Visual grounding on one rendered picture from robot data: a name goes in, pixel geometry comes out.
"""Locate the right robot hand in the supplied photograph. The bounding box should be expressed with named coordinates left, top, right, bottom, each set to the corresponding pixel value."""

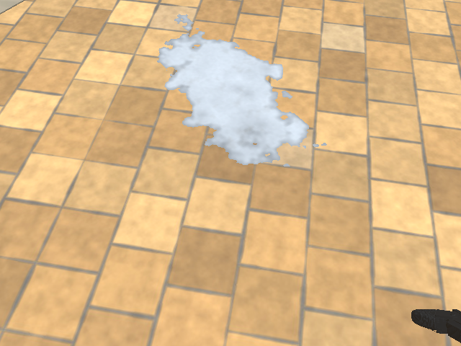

left=411, top=309, right=461, bottom=343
